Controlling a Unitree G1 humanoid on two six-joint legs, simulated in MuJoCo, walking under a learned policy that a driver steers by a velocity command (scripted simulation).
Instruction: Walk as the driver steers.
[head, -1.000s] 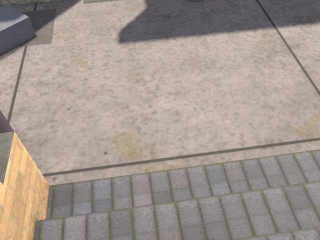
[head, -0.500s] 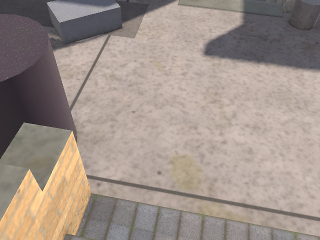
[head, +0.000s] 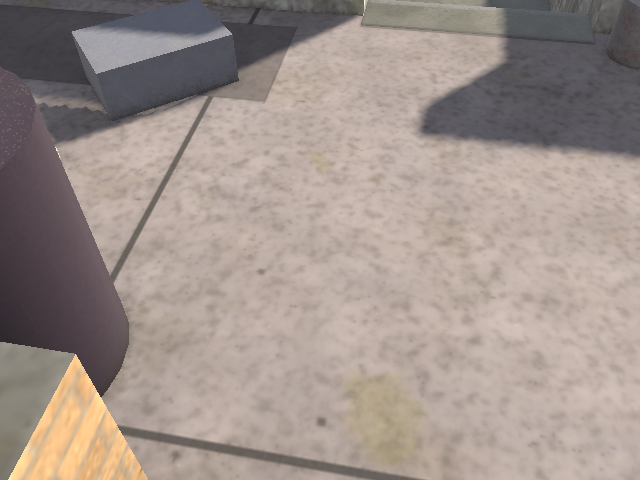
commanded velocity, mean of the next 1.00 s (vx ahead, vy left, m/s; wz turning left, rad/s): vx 0.27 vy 0.00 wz -0.53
